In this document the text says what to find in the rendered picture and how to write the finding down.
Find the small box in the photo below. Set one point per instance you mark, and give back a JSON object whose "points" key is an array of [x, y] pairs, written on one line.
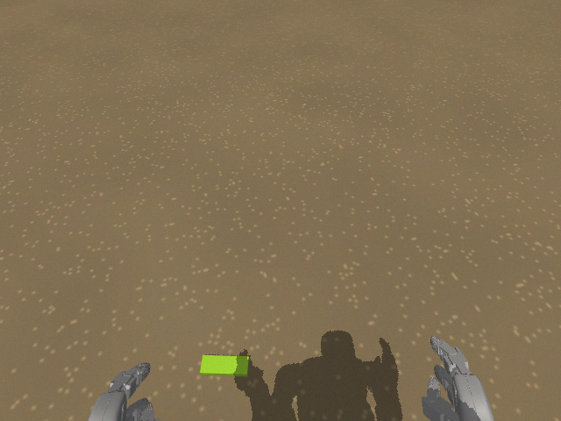
{"points": [[222, 365]]}

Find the left robot hand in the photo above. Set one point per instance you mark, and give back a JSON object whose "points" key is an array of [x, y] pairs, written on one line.
{"points": [[111, 406]]}

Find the right robot hand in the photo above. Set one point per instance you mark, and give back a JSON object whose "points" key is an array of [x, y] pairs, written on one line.
{"points": [[465, 390]]}

